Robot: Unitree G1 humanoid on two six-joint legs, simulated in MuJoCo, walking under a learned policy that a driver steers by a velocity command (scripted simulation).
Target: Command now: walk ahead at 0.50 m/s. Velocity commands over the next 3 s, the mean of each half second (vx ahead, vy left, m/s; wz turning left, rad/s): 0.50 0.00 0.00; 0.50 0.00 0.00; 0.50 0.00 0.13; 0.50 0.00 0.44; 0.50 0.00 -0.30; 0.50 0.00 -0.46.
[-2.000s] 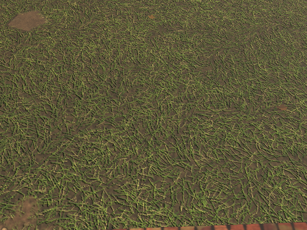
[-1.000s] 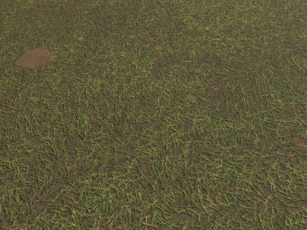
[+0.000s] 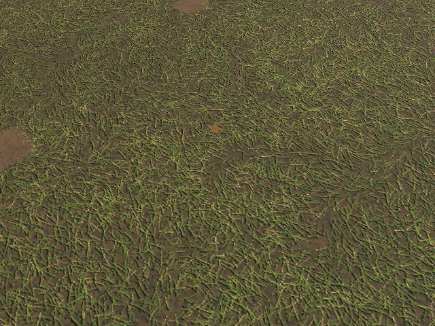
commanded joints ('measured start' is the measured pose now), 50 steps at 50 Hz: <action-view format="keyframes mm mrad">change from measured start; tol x32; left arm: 1 8 114 21 -30 2 -19 1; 21 281 9 -18 62 -1 9 34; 42 -319 68 6 -118 -25 1 -2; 50 161 194 52 10 -20 3 5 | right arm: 1 39 -44 -18 -43 -7 12 -6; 15 -350 -41 -6 -186 -5 -9 40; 21 192 -238 -79 -44 -16 -6 30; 50 126 -89 -17 -18 10 -25 4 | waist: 1 -24 -114 -43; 16 37 -100 49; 21 -101 252 -416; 41 -87 17 64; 50 106 -228 -303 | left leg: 1 -130 76 -36 -48 89 -11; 16 -165 -1 17 -630 291 15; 19 323 -61 66 -637 272 81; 21 898 316 -654 -776 58 289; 27 329 157 -236 -971 218 176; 38 376 109 -34 -1037 332 145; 46 559 153 -7 -709 804 90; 50 -263 -72 -96 209 -227 -6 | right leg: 1 116 -252 252 -262 131 -164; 19 275 -214 53 187 616 -53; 21 -329 40 92 806 -422 36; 22 -438 -16 191 914 -435 13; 43 -392 -112 67 106 148 15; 47 204 -80 53 104 114 -79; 50 614 -399 694 -100 -167 -240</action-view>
